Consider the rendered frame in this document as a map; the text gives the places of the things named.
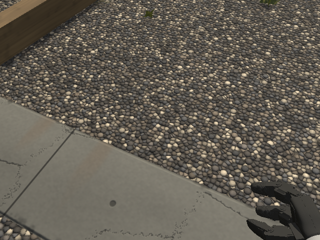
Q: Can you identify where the right robot hand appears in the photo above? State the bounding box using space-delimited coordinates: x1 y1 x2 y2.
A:
246 179 320 240

